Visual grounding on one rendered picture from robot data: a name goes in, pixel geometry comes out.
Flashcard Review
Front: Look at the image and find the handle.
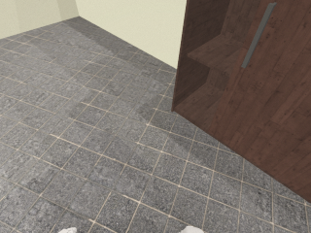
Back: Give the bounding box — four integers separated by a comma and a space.
241, 2, 277, 68

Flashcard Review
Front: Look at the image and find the wardrobe door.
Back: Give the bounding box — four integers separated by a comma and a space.
208, 0, 311, 201

